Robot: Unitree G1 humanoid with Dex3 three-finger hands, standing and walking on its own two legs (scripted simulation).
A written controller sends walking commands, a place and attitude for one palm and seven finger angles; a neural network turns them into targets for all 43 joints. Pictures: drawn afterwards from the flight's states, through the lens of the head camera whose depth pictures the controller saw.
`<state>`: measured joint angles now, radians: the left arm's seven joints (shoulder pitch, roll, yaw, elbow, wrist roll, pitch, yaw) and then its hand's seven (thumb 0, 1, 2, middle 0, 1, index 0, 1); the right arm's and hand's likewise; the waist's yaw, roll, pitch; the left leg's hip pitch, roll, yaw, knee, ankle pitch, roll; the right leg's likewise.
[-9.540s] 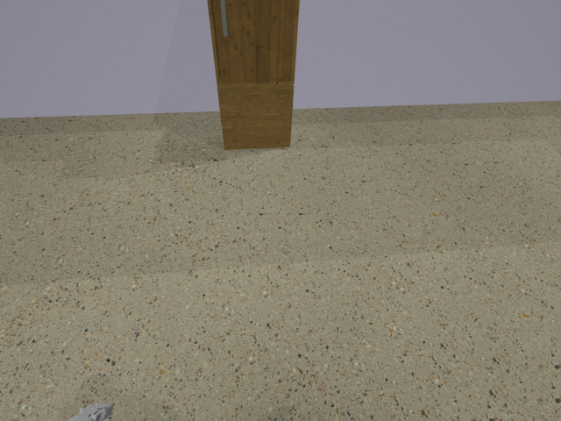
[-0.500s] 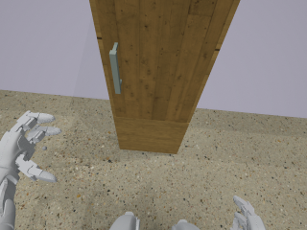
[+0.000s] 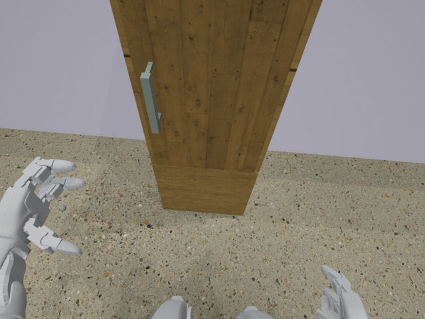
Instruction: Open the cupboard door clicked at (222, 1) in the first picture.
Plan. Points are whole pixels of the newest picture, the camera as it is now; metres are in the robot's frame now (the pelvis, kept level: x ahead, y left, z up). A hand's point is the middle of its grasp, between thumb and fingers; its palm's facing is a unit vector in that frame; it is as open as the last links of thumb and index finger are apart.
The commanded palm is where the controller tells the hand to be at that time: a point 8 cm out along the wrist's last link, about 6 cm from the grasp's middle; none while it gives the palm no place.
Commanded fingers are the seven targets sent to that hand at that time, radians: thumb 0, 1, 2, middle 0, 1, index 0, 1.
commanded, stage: move the hooked fingers beside the handle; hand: left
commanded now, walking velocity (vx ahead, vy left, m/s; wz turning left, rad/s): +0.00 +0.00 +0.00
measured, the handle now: (153, 100) +0.57 +0.18 +0.04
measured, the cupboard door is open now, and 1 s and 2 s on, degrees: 0 0 0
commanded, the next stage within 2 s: none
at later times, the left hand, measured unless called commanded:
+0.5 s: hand (86, 169) +0.37 +0.27 +0.04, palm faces +0.01 -1.00 -0.01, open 13.9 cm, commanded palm +0.35 +0.31 +0.05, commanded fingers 0.00 -0.50 0.30 -0.30 -1.20 -0.30 -1.20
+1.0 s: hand (105, 143) +0.43 +0.25 +0.04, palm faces +0.02 -1.00 -0.02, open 13.9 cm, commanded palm +0.42 +0.29 +0.04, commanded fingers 0.00 -0.50 0.30 -0.30 -1.20 -0.30 -1.20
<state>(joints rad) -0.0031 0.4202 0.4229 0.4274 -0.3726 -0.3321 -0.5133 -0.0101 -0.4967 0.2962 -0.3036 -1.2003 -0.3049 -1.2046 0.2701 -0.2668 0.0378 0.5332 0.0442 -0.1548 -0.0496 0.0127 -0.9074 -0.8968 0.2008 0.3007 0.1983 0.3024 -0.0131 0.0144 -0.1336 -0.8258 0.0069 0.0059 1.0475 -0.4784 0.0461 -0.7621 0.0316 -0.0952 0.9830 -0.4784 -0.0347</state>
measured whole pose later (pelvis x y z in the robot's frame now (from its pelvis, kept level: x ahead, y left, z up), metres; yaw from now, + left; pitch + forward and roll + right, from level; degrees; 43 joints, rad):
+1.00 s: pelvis +0.00 +0.01 -0.01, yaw -2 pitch +19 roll -3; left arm -0.59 0.50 0.41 0.96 -0.19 -0.39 -0.37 -0.01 -0.50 0.30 -0.30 -1.20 -0.30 -1.20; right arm 0.33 -0.26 0.04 0.60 0.03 0.00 -0.03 0.01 -0.91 -0.90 0.20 0.30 0.20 0.30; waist -0.10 0.00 -0.13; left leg -0.94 0.01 0.03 1.08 -0.49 0.06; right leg -0.88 0.04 -0.07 1.02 -0.47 -0.02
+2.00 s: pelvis +0.00 +0.02 -0.02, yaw -3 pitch +25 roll -6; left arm -0.88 0.65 0.47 1.16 -0.11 -0.39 -0.36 -0.01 -0.50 0.30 -0.30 -1.20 -0.30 -1.20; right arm 0.39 -0.27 0.06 0.61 0.00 0.10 -0.01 0.00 -0.91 -0.90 0.20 0.30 0.20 0.30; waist -0.18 0.01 -0.12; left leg -1.08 0.04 0.01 1.15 -0.51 0.07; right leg -1.00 0.06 -0.09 1.04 -0.47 -0.01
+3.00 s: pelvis +0.00 +0.01 -0.02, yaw -3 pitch +24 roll -5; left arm -0.87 0.54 0.40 1.16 -0.11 -0.42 -0.27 -0.01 -0.50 0.30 -0.30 -1.20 -0.30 -1.20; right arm 0.38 -0.26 0.05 0.62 -0.01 0.10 0.01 0.00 -0.91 -0.90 0.20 0.30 0.20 0.30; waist -0.17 0.03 -0.12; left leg -1.07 0.03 0.01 1.16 -0.51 0.06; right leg -1.00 0.06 -0.08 1.06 -0.48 -0.02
